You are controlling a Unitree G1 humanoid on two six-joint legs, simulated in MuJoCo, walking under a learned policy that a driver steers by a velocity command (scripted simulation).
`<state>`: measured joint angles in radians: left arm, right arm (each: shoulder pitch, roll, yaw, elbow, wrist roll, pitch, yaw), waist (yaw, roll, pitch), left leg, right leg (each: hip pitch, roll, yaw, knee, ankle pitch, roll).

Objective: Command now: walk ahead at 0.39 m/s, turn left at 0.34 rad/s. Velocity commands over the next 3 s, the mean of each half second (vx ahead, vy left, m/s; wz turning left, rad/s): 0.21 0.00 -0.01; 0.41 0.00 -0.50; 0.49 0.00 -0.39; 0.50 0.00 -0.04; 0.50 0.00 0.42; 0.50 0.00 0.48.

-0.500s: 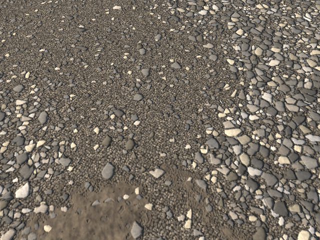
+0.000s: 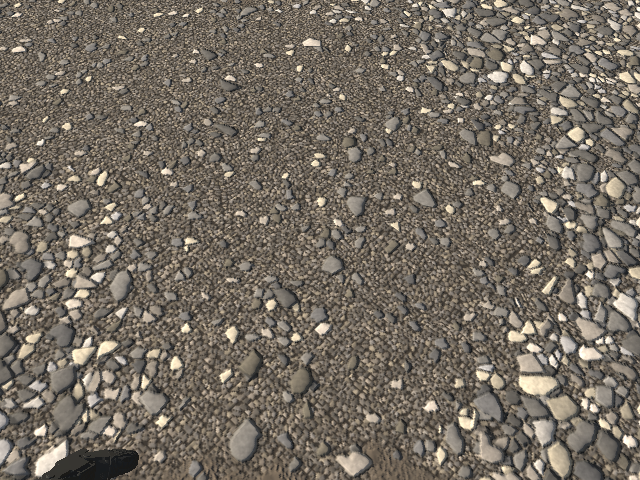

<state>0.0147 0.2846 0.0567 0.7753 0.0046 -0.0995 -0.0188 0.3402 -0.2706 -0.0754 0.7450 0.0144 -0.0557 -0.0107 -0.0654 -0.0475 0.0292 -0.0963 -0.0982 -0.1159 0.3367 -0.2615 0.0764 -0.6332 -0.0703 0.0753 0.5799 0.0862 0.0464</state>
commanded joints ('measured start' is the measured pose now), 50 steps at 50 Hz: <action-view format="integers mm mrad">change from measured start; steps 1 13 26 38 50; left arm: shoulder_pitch -96 44 28 -26 380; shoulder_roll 82 71 19 37 242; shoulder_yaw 15 -2 9 18 80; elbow -88 -13 -68 -119 -82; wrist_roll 5 12 -37 -26 -23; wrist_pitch -27 31 85 72 51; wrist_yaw -14 -13 31 -27 -20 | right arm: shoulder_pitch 48 -5 94 -1 -92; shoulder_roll -145 -94 -195 -164 -155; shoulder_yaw -37 -10 -44 -46 -19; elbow -22 -50 -21 -23 -109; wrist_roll -2 -19 -37 -20 23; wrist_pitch -2 76 19 -32 -80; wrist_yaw -11 -32 -37 -26 -4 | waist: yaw -12 29 -44 -17 201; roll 146 -75 205 167 -86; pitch -7 -108 -97 43 -297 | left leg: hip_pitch -23 -328 183 47 -793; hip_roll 238 145 396 363 140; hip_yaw -133 23 -250 121 28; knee -10 648 -77 -201 1058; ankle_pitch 360 -248 -338 99 -253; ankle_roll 116 -134 70 62 -113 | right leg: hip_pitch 100 377 -128 -106 980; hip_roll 49 -134 131 0 -260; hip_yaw -39 184 37 -59 662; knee -80 -275 87 244 -319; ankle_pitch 36 61 -673 -181 -516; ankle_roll -29 -258 -86 2 -403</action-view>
